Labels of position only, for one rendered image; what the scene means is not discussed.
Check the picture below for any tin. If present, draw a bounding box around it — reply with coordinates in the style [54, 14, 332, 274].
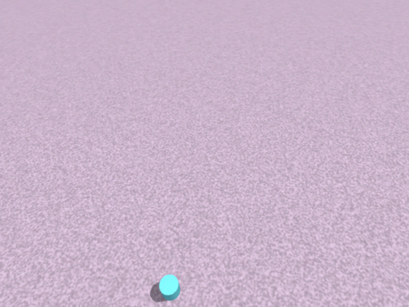
[159, 274, 180, 301]

